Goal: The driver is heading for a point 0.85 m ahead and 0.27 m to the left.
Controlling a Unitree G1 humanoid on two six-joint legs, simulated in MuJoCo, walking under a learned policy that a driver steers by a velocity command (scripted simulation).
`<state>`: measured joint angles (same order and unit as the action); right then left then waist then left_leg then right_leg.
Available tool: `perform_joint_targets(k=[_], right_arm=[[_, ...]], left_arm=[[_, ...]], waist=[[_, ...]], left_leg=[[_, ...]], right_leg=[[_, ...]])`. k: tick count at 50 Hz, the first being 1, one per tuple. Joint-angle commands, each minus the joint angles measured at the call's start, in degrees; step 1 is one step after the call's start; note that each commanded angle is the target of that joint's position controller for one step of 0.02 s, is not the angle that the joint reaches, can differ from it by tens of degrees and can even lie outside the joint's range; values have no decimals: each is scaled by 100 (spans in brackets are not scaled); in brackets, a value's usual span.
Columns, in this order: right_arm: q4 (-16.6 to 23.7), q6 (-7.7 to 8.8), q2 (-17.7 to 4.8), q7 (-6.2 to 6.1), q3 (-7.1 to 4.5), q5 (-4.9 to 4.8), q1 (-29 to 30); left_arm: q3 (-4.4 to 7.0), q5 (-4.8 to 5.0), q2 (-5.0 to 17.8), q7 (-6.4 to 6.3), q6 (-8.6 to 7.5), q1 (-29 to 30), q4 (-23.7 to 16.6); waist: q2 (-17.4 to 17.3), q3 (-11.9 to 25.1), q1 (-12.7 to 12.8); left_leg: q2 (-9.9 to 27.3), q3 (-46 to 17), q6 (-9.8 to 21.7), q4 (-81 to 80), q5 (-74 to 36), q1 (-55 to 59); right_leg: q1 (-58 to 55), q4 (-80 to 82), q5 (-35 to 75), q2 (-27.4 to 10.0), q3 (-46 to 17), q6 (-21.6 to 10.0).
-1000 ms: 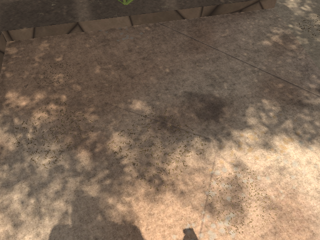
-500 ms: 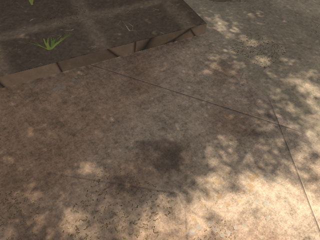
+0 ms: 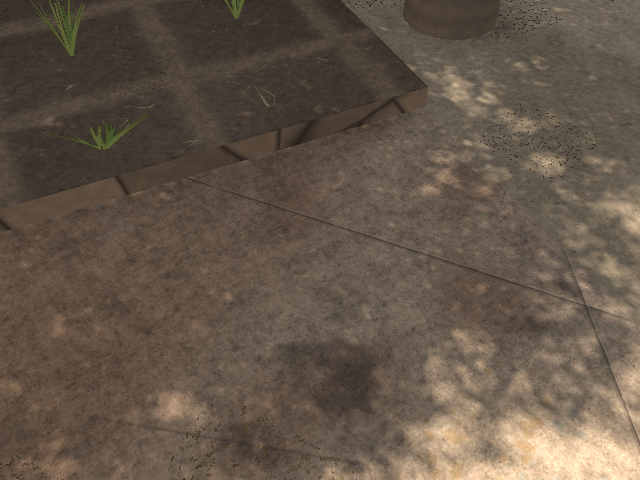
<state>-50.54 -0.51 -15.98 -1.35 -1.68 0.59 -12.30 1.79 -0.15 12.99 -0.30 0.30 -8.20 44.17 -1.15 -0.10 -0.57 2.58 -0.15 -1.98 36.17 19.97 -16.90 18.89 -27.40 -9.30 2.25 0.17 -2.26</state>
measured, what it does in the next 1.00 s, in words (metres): walks ahead: left foot, then right foot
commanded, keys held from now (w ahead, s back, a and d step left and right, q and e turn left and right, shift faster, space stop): w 0.46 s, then w+q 0.54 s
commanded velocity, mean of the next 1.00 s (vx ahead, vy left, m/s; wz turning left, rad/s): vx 0.44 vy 0.00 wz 0.19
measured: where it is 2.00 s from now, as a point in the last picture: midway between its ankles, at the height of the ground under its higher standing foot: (292, 374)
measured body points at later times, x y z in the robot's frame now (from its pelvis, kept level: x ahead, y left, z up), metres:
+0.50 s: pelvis +0.18 -0.05 +0.00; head +0.20 -0.06 +0.45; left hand +0.36 +0.20 -0.10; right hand +0.16 -0.33 -0.14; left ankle +0.04 +0.10 -0.66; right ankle +0.23 -0.15 -0.73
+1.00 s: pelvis +0.45 +0.00 -0.02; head +0.49 +0.01 +0.43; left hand +0.41 +0.28 -0.16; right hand +0.69 -0.21 -0.11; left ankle +0.53 +0.09 -0.73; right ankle +0.27 -0.16 -0.66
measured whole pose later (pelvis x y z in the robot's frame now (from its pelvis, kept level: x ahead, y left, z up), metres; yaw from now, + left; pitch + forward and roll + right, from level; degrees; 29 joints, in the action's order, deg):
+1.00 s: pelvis +0.45 +0.00 -0.02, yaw +14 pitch +1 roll -1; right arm -40.8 2.9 -15.9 2.7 -3.9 -1.2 -4.9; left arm 2.9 0.2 15.8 -0.6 -3.6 -17.0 53.3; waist -0.6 -3.9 1.5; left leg -2.9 2.8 6.5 36.4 8.9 -28.7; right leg 7.1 -57.4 -27.9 -2.0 4.7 0.4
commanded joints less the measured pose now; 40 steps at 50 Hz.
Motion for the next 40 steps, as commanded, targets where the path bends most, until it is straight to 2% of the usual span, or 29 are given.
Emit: perform_joint_targets(k=[1,2,3,4,5,6,8,10,12,13,16,18,19,20,21,22,23,24,25,26,28,29,31,34,37,40], right_arm=[[-9,121,-442,1,-127,28,-769],[-74,177,-567,-10,-146,29,-992],[-194,212,-1006,-37,-267,-9,-1316],[-167,267,-1381,-18,-376,-15,-1236],[-64,368,-1156,-45,-320,57,-960],[-24,458,-922,-43,-272,18,-826],[-46,522,-759,-7,-250,-139,-888],[-108,498,-640,11,-217,-118,-997],[-136,454,-752,16,-248,-98,-1063],[-153,438,-847,23,-274,-106,-1107],[-231,416,-1027,54,-345,-185,-1214],[-251,397,-1083,64,-379,-232,-1102],[-241,392,-1080,62,-379,-238,-1016],[-231,395,-964,60,-343,-216,-975],[-120,408,-693,64,-244,-122,-914],[122,511,-52,54,-55,-88,-1257],[97,631,-510,59,-170,-205,-1051],[192,701,-809,99,-262,-345,-759],[173,711,-799,94,-269,-353,-599],[156,686,-715,75,-286,-287,-520],[99,544,-483,81,-291,-247,-626],[108,478,-358,89,-274,-247,-619],[214,397,-313,91,-284,-235,-428],[413,409,-269,146,-264,-190,4],[662,429,-152,260,-177,-156,664],[971,425,-100,374,-120,-170,1185]], left_arm=[[270,96,906,-63,-86,370,-297],[223,109,692,-56,-120,506,-343],[170,138,408,-49,-205,793,-508],[188,193,518,-24,-332,934,-615],[301,210,816,-12,-413,888,-589],[334,184,844,22,-455,638,-457],[323,102,740,71,-505,639,-369],[256,94,505,140,-525,853,-373],[186,115,347,207,-516,1015,-391],[167,132,345,230,-507,1099,-408],[166,170,522,265,-488,1202,-444],[216,175,704,253,-486,931,-366],[280,157,828,223,-475,545,-233],[405,159,1043,171,-462,-199,21],[541,130,1399,107,-455,-1179,253],[651,56,2005,95,-400,-1746,385],[515,83,1568,135,-444,-1633,396],[403,84,1269,134,-488,-1127,313],[339,63,1040,136,-522,-753,246],[285,31,853,152,-553,-472,220],[242,-42,662,154,-616,-264,285],[252,-43,674,145,-653,-303,350],[285,-76,777,104,-697,-415,468],[293,-83,882,41,-704,-423,548],[299,-38,995,-26,-693,-568,627],[319,31,1070,-52,-593,-969,810]], waist=[[840,88,-350],[365,-61,-434],[-678,-273,-533],[-1496,-670,-580],[-1223,-862,-463],[-1003,-714,-312],[-665,-504,-330],[-610,-362,-394],[-713,-314,-452],[-740,-342,-483],[-772,-455,-468],[-740,-450,-208],[-685,-296,32],[-521,93,381],[67,794,804],[1809,1516,725],[1483,1390,770],[1224,647,616],[887,331,457],[694,65,323],[784,-77,84],[715,-132,42],[497,-259,18],[390,-388,65],[290,-543,287],[173,-660,466]], left_leg=[[-144,222,447,-619,3,959],[289,-398,735,-1258,507,1110],[994,-1568,1191,-2130,1936,1119],[1853,-3102,1655,-3051,2605,1075],[1966,-3218,1691,-3052,2054,1153],[1765,-2818,1546,-2913,1490,1487],[1498,-2108,1290,-2806,419,2101],[1160,-1375,1141,-2802,-478,1956],[970,-898,1102,-2799,-844,1574],[950,-785,1112,-2803,-896,1387],[1153,-820,1155,-2750,-860,1158],[1272,-797,1065,-2560,-1107,1078],[1200,-660,965,-2196,-1733,975],[964,-387,817,-1359,-2521,767],[617,-11,562,275,-2205,-9],[-310,299,169,2433,251,-1928],[-218,-465,201,3401,1157,-2531],[110,-535,369,3672,760,-2918],[357,-458,440,3545,244,-2743],[501,-449,436,3251,-148,-2578],[629,-543,423,2933,-572,-2055],[624,-554,395,2849,-689,-2038],[556,-655,325,2536,-1072,-2283],[425,-635,270,1465,-1982,-2356],[343,-179,307,543,-2630,-2077],[285,-17,440,25,-2549,-2314]], right_leg=[[733,1366,-2852,-1058,-1377,-533],[1060,711,-2652,-802,-1108,-350],[1680,-541,-2127,-101,-143,27],[2238,-1580,-1709,112,144,89],[2579,-2273,-1618,-219,-262,33],[2774,-2485,-1372,-324,-351,-8],[2987,-2315,-842,-522,-300,8],[2425,-1748,-324,-482,-30,127],[1718,-1132,20,-386,167,229],[1414,-869,110,-338,234,253],[868,-436,210,-319,256,185],[341,-188,258,-314,241,17],[-239,-100,227,-232,299,-85],[-1207,-8,137,-161,311,-232],[-2607,44,-149,-877,-537,-520],[-4072,845,-1372,-2277,-3202,-1395],[-3715,1410,-2228,-2401,-4098,-1518],[-3115,1447,-2167,-2305,-3313,-1295],[-2523,1531,-1649,-2052,-2605,-1108],[-2020,1670,-1062,-1841,-2062,-995],[-1418,1924,-225,-1584,-1253,-838],[-1291,2005,144,-1567,-995,-853],[-1234,2115,672,-1575,-595,-898],[-1221,2222,1113,-1490,-8,-831],[-1225,2355,1271,-1450,480,-728],[-1963,2129,1642,-1635,707,-674]])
